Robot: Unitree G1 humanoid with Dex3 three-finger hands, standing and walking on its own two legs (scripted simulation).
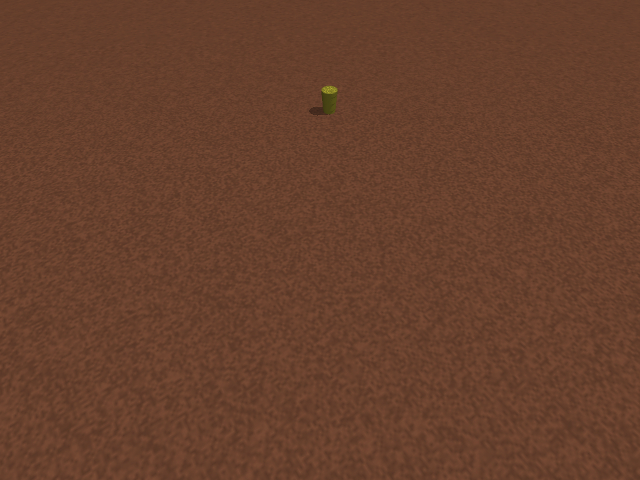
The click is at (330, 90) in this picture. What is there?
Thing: tapered cup
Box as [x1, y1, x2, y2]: [321, 86, 337, 113]
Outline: 325,86 321,89 323,111 326,113 332,113 335,108 337,89 333,86
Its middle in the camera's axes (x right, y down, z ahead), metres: +0.06 -0.82 +2.22
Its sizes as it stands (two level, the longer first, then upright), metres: 0.091 0.091 0.132
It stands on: the floor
